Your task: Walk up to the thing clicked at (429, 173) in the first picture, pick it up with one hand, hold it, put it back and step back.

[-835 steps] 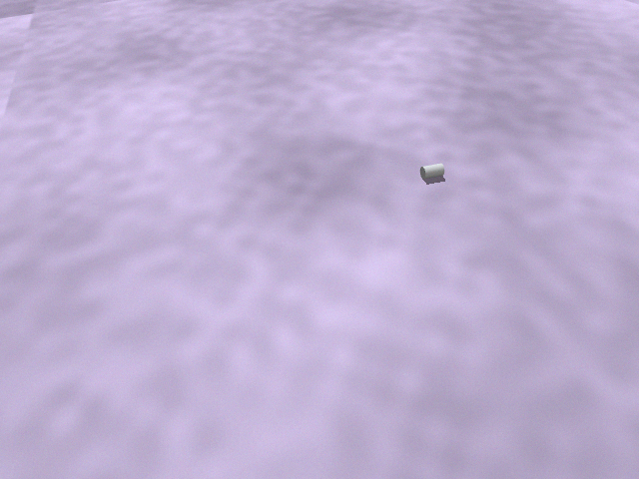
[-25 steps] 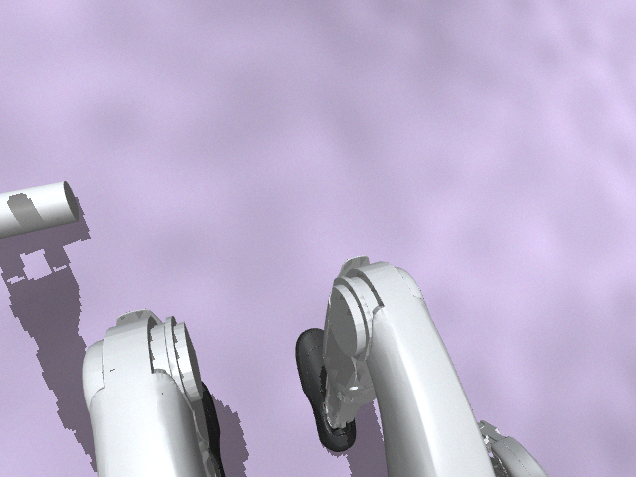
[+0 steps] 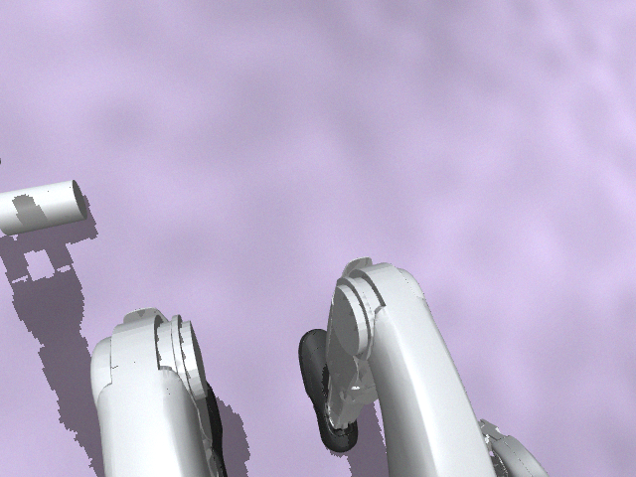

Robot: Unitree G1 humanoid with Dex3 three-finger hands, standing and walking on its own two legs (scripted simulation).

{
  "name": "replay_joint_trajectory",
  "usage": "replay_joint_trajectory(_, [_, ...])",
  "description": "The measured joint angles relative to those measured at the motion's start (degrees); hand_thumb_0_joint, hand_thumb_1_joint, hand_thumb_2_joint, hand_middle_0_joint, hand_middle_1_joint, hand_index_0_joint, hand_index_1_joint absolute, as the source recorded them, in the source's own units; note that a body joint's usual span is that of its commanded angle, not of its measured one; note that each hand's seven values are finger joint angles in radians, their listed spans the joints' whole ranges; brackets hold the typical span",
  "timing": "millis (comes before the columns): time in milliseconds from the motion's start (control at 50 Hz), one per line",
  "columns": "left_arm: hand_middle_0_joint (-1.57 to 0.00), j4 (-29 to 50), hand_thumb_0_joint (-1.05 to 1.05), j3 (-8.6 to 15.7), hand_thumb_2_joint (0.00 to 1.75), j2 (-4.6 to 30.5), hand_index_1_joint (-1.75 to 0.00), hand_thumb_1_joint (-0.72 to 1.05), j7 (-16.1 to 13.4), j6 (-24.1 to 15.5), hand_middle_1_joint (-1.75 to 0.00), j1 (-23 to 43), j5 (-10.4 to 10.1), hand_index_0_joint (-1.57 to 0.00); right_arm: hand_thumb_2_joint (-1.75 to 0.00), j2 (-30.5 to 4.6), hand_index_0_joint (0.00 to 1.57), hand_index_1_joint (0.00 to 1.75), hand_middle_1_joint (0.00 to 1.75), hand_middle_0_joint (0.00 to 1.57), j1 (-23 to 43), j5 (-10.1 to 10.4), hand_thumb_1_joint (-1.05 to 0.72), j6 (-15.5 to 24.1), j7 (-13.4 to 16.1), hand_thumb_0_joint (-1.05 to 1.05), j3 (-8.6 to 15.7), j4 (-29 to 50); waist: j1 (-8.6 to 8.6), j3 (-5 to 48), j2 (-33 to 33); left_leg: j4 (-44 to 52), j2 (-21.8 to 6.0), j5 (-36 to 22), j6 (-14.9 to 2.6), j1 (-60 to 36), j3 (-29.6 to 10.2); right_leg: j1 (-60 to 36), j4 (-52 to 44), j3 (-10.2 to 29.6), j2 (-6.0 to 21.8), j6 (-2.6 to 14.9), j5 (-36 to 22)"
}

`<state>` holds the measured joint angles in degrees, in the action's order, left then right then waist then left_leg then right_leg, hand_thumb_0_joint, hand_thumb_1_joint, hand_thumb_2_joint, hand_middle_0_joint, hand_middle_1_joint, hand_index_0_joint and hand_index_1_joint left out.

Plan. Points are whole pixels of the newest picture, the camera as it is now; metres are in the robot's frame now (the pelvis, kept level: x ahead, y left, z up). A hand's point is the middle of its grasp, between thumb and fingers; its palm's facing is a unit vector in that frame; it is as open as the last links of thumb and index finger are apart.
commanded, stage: rise first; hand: left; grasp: from above
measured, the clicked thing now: (42, 207) +0.49 +0.31 -0.30
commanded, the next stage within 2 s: approach in 0.48 s
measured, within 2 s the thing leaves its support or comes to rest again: neither
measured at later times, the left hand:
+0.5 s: hand out of the picture +0.45 +0.35 -0.18, palm faces -0.45 -0.08 -0.89, open 11.3 cm
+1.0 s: hand (17, 165) +0.50 +0.29 -0.17, palm faces -0.37 -0.05 -0.93, open 11.7 cm
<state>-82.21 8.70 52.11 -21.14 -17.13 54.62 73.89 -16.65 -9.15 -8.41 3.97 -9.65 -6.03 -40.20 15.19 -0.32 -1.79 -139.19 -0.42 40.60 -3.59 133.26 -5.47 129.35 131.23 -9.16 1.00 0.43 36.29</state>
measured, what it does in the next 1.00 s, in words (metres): stands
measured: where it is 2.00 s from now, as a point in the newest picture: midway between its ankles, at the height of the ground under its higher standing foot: (271, 437)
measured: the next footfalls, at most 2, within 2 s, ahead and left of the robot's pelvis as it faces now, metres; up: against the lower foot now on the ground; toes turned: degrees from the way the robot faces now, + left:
none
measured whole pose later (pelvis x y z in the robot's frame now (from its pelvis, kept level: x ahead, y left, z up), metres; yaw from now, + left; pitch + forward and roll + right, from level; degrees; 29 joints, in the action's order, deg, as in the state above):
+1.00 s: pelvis +0.00 +0.00 +0.00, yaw +0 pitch +35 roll -11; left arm -87.3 6.0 49.4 -25.2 -11.8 62.7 76.8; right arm -17.0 -11.3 -8.8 6.0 -9.7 -7.8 -39.0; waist 20.1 0.9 -1.1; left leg -139.1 -0.5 39.9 -3.4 134.6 -5.5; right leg 130.9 131.1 -9.1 0.7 0.6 35.4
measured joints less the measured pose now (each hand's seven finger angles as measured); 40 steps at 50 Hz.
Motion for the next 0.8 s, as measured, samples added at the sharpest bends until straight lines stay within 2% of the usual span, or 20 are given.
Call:
replay_joint_trajectory(260, [-0.47, -0.8, 0.00, -0.7, 0.68, -0.1, -0.66, -0.13, -0.1, -0.7, -0.64, 0.6, 0.6, -0.46, -0.90, -0.1, 0.20, 0.30, 0.30, 0.21, -0.2, 0.0, -0.91, 0.0, -0.1, 0.00, -0.1, 0.0, -0.03, 0.3, -0.1, 0.2, 0.1, -0.4, 0.11, 0.0, 0.1, 0.1, -0.1, 0.1, 0.0, 0.10, -0.4])
replay_joint_trajectory(360, [-0.49, -1.3, 0.00, 0.0, 0.67, 0.4, -0.64, -0.12, -0.4, -0.8, -0.63, 1.1, 1.2, -0.48, -0.90, -0.2, 0.20, 0.30, 0.30, 0.21, -0.2, -0.2, -0.91, 0.1, -0.1, 0.00, -0.3, -0.1, 0.28, 0.1, -0.1, 0.1, 0.0, -0.4, 0.12, -0.1, 0.0, 0.0, 0.0, 0.0, 0.0, 0.14, -0.4])
replay_joint_trajectory(640, [-0.51, -1.3, 0.00, 0.1, 0.64, 1.0, -0.61, -0.08, 0.3, -1.1, -0.60, 0.7, 0.8, -0.50, -0.90, -0.4, 0.20, 0.30, 0.30, 0.21, -1.1, -0.3, -0.91, 0.3, -0.3, 0.00, -0.6, 0.1, 0.48, -0.5, -0.1, -0.4, 0.0, -0.8, 0.11, 0.4, -0.1, 0.4, 0.3, -0.1, 0.0, 0.11, -0.8])
replay_joint_trajectory(720, [-0.50, -1.8, 0.00, -1.4, 0.64, 0.6, -0.61, -0.09, -0.1, -1.1, -0.61, 1.7, 1.0, -0.49, -0.90, -0.2, 0.20, 0.30, 0.30, 0.21, -1.0, -0.5, -0.90, 0.5, -0.2, 0.00, -0.7, -0.3, 0.55, -0.2, -0.4, -0.4, 0.1, -0.8, 0.16, 0.4, -0.1, 0.5, 0.4, -0.1, 0.0, 0.15, -0.8])
replay_joint_trajectory(800, [-0.48, -3.1, 0.00, -4.1, 0.66, -0.5, -0.62, -0.11, -1.1, -0.3, -0.62, 4.1, 1.2, -0.47, -0.89, -0.1, 0.20, 0.30, 0.30, 0.21, -0.9, -0.7, -0.90, 1.1, -0.1, 0.00, -0.9, -0.6, 1.13, 0.1, -0.7, -0.5, 0.1, -0.8, 0.15, 0.6, 0.0, 0.7, 0.6, 0.0, 0.0, 0.15, -0.8])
